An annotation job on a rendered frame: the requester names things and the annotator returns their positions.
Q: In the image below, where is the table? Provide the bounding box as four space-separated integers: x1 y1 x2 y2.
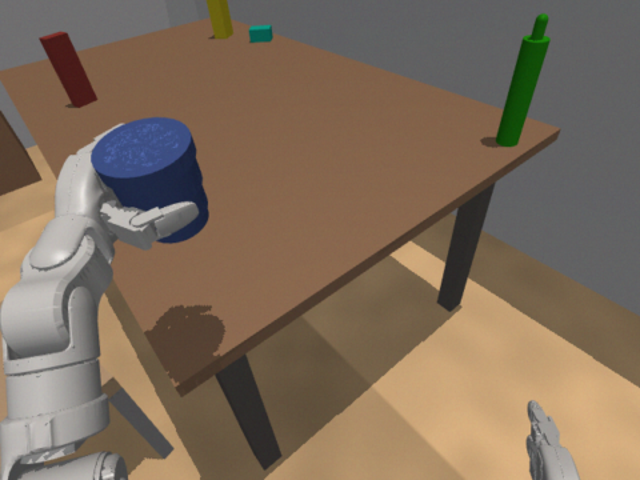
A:
0 18 561 471

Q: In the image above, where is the left robot arm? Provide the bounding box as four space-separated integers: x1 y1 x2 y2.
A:
0 215 128 480

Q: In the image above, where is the left robot hand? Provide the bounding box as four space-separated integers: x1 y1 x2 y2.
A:
55 123 199 251

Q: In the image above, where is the chair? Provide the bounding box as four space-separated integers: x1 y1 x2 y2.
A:
0 301 174 469

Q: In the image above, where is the right robot hand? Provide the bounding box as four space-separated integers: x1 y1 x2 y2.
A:
526 400 580 480

